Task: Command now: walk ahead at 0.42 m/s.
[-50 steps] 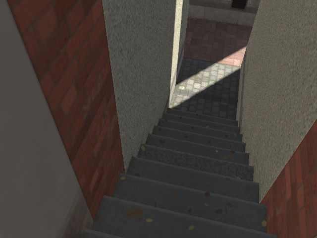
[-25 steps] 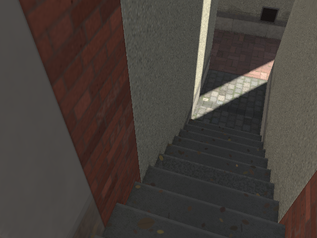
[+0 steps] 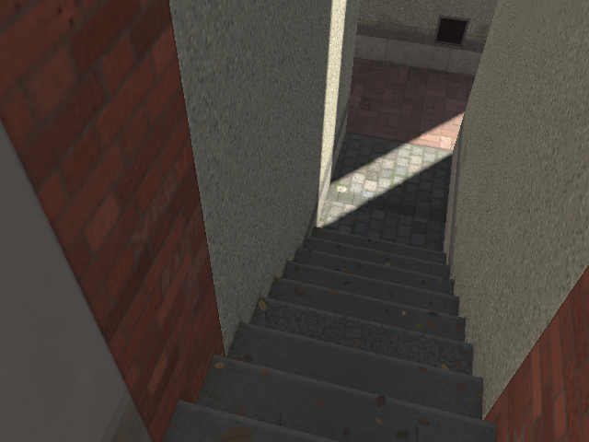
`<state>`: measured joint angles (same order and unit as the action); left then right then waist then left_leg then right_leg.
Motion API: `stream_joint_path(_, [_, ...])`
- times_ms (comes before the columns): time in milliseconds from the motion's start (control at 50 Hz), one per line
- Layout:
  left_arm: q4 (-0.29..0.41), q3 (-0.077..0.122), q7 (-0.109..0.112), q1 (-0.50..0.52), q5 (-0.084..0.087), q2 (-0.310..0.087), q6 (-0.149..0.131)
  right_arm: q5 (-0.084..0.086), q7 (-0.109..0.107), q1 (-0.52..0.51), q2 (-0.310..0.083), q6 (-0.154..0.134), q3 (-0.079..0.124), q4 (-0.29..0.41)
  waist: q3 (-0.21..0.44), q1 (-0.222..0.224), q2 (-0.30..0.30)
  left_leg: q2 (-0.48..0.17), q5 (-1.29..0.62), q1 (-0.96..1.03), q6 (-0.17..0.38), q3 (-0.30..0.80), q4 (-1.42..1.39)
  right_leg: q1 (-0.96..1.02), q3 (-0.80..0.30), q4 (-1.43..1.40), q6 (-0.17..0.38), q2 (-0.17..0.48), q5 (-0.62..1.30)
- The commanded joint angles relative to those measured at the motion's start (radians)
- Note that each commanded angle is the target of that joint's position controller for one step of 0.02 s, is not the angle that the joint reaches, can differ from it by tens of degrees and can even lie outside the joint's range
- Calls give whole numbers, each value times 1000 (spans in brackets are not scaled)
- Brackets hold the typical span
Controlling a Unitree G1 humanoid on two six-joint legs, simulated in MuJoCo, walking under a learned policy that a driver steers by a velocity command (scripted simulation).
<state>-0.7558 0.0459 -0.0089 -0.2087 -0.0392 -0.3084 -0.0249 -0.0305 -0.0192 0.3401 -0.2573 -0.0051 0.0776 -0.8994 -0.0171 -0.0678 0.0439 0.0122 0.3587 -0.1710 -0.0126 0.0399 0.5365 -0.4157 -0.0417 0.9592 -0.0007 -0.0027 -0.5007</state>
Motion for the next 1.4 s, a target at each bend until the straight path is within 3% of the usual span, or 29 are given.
stream_joint_path(20, [41,9,-21,-73,12,-48,-7,-15,4,-112,-154,-16,29,86,77,71,-199,-184,-686,-96,195,137,-152,114,72,27,-22,-2,222])
stream_joint_path(80, [-21,42,-16,-356,9,-104,20,-3,6,-290,-159,-32,19,117,116,270,-193,-161,-663,-361,114,67,59,482,95,31,12,-3,333])
stream_joint_path(120, [-89,54,-4,-660,-14,-121,9,12,-19,-559,-132,-18,13,180,3,536,34,25,-392,-596,84,11,839,549,73,-299,93,26,356])
stream_joint_path(140, [-42,14,-1,-490,31,-97,-9,12,-44,-461,9,-5,-22,217,-106,343,263,227,140,-748,106,130,1088,326,-161,-328,99,145,722])
stream_joint_path(160, [24,9,-7,-293,36,-122,-16,3,-67,-181,12,9,-23,192,-75,72,200,168,75,-746,110,197,1041,231,-307,-382,96,261,931])
stream_joint_path(180, [76,36,-6,-204,22,-182,-24,-16,-72,-51,-27,22,-11,164,-14,10,171,112,19,-676,73,173,965,131,-505,-570,155,359,559])
stream_joint_path(220, [90,27,-2,-55,7,-130,-42,-20,-60,-167,-119,44,19,156,-113,-13,51,34,-108,-586,7,162,792,-61,-479,-634,229,318,257])
stream_joint_path(300, [15,31,1,-147,4,-154,-77,5,-10,-230,-82,85,22,144,-100,15,13,69,-318,-438,25,35,774,-117,-293,-570,223,254,204])
stream_joint_path(460, [30,25,13,-232,7,-123,-37,-14,-6,-340,-50,77,-5,181,-19,77,68,52,-148,-440,53,-60,498,259,-161,-344,190,207,752])
stream_joint_path(520, [32,28,10,-86,35,-143,-42,-25,-22,98,-41,61,1,55,86,-148,69,78,-59,197,124,-116,251,-54,-19,43,94,115,1138])
stream_joint_path(540, [52,38,11,30,52,-135,-46,-20,-17,290,-84,44,17,0,72,-280,-113,-47,-365,359,226,79,67,-300,-2,501,37,-25,483])
stream_joint_path(560, [82,11,18,-131,20,-27,-46,-3,-12,160,-151,14,9,14,-1,-46,-154,-256,-781,248,314,475,33,-457,-165,382,13,-84,-42])
stream_joint_path(580, [37,9,26,-181,1,-52,-38,6,-13,74,-151,-7,12,27,-48,-2,-123,-327,-682,145,370,503,-2,-439,-240,265,16,-42,-103])
stream_joint_path(620, [36,48,38,-69,3,-153,-23,-20,-30,-133,-116,-43,5,76,-92,62,-65,-265,-323,-85,323,430,66,-351,-288,115,0,-37,277])
stream_joint_path(700, [50,1,-26,-149,21,-6,59,31,-60,-225,-70,-80,-16,54,-10,217,-85,-35,85,-601,189,127,156,304,-49,-174,0,-85,976])
stream_joint_path(740, [34,-6,-26,-188,52,8,72,20,-58,-223,-52,-74,-22,40,-1,220,-115,-17,62,-610,159,79,272,428,36,-221,-16,-87,1020])
stream_joint_path(820, [-43,4,3,-296,9,-43,32,-3,-73,-102,-10,-26,-34,28,-80,165,-82,28,-236,-327,147,16,757,400,-15,-862,62,89,963])
stream_joint_path(860, [-85,-9,0,-379,2,-80,-10,40,-57,-20,70,-2,-39,63,20,92,162,173,541,-656,132,-87,1302,761,-155,-575,142,314,1937])
stream_joint_path(920, [-40,4,6,-315,47,-103,-47,6,-83,3,-67,-5,-5,60,69,48,11,111,142,-805,110,109,1292,568,-88,-480,238,309,1310])
stream_joint_path(980, [-71,-9,41,-227,35,-104,-60,-38,-73,-102,-28,43,-13,66,24,28,26,46,-24,-695,-2,148,1152,223,-306,-545,430,436,956])
stream_joint_path(1040, [-76,-80,49,-166,57,33,-72,-6,-30,-233,31,66,-36,67,-54,11,-60,-21,-373,-383,-48,80,479,46,-103,-573,252,229,758])
stream_joint_path(1100, [-126,-55,24,-203,53,-41,-74,-5,0,-183,76,86,-55,34,-37,63,161,21,-244,-19,-22,-87,244,-37,-86,-607,153,165,679])
stream_joint_path(1160, [-163,-60,21,-267,3,5,-56,24,-9,-129,45,54,-55,13,-148,79,106,-26,-157,60,8,-44,-67,-10,-126,-608,123,140,569])
stream_joint_path(1200, [-177,-63,19,-364,13,49,-57,-9,-23,-15,-38,16,-50,-11,-60,113,-43,-256,-674,252,72,182,-69,-38,-112,-577,82,76,341])
stream_joint_path(1220, [-221,-50,23,-394,48,27,-24,7,-22,-66,-7,12,-56,-17,-40,138,-71,-228,-569,66,119,153,-74,146,-107,-667,64,46,202])
stream_joint_path(1320, [-193,-49,32,-179,20,32,26,29,-17,-104,20,12,-59,-22,-81,98,-133,-125,-149,-33,5,97,-237,304,-99,-706,69,38,243])
stream_joint_path(1340, [-116,-3,-16,-123,71,-11,36,-42,78,-90,-70,24,-18,-28,-98,73,-245,-94,94,-107,18,29,-245,253,7,-603,9,-65,108])
stream_joint_path(1360, [-95,15,-30,-98,52,-56,39,-60,101,-111,-84,24,-1,-4,-56,67,-179,-121,171,-94,46,58,-247,221,10,-571,4,-89,106])
stream_joint_path(1400, [-37,22,14,-96,18,4,37,-58,65,-46,-106,2,35,6,0,42,-180,-230,86,-49,169,140,-253,152,2,-489,17,-104,134])
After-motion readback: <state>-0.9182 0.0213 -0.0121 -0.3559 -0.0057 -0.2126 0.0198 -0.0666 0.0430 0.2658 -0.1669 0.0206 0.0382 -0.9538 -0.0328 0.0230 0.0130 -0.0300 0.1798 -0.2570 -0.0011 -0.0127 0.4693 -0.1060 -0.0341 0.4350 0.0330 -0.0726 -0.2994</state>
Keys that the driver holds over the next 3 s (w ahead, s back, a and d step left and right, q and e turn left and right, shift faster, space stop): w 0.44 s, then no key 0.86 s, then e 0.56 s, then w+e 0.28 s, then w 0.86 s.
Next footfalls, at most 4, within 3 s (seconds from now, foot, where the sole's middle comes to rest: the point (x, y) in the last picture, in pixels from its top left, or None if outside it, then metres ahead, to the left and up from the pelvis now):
0.12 right None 0.04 -0.12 -0.77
0.52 left None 0.13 0.05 -0.77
0.84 right None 0.24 -0.15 -0.95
1.18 left None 0.32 0.07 -0.95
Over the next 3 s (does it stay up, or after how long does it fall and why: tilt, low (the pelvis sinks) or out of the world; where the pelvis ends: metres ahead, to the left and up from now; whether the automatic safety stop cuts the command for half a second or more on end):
stays up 0.63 -0.20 -0.50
